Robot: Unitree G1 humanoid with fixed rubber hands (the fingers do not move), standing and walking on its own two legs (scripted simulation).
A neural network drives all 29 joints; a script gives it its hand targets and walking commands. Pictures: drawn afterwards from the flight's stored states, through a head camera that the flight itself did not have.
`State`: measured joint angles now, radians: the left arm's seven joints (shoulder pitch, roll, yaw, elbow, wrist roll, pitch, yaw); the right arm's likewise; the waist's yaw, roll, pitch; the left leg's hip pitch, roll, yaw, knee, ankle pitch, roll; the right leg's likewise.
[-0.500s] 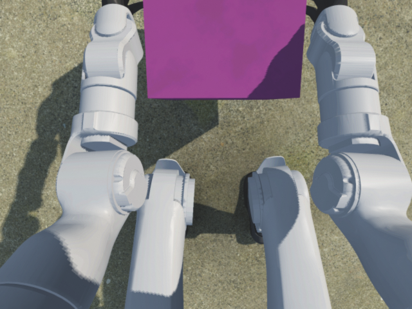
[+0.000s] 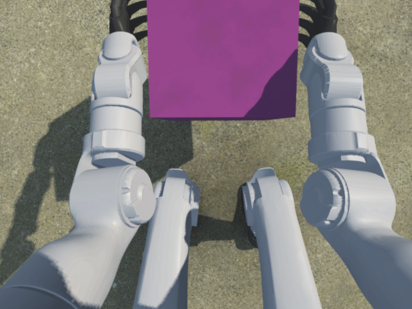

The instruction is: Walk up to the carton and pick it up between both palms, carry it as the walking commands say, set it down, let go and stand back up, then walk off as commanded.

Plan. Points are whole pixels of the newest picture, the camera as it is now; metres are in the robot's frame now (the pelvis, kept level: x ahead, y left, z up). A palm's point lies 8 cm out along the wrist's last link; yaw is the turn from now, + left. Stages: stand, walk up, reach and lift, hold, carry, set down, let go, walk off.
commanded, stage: reach and lift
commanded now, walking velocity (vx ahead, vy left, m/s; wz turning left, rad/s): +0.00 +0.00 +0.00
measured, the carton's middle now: (219, 50) +0.54 +0.00 -0.17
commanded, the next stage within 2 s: none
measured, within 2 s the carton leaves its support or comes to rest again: neither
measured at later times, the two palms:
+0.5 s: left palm (103, 29) +0.51 +0.15 -0.01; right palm (346, 30) +0.50 -0.15 -0.01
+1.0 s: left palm (69, 14) +0.49 +0.15 +0.06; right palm (386, 16) +0.48 -0.15 +0.06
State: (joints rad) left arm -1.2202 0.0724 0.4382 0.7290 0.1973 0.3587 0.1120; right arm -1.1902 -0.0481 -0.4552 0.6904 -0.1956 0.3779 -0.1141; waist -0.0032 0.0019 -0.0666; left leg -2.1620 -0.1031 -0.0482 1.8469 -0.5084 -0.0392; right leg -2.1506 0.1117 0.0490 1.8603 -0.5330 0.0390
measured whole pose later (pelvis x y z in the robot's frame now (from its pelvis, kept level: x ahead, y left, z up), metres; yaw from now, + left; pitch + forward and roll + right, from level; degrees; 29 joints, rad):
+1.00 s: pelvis +0.02 +0.00 +0.11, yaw +0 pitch +42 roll +0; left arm -0.93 -0.04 0.45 0.69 0.25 0.34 0.10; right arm -0.90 0.05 -0.46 0.68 -0.25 0.36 -0.10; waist 0.00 0.01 -0.23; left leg -1.74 -0.11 -0.08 1.48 -0.47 -0.03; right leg -1.73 0.11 0.08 1.49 -0.49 0.03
